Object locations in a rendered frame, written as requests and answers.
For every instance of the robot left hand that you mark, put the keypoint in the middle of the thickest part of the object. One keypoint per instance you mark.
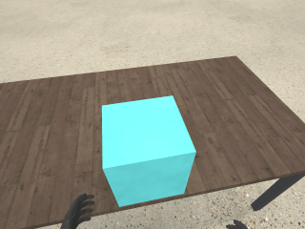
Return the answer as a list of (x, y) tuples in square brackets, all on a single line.
[(71, 219)]

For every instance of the table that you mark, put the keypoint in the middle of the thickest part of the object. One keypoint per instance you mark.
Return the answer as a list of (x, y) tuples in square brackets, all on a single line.
[(51, 147)]

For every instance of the carton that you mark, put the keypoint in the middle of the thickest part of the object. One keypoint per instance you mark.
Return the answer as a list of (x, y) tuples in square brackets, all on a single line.
[(147, 152)]

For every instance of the robot right hand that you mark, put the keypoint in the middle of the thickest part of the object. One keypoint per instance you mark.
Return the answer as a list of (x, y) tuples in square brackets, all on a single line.
[(238, 225)]

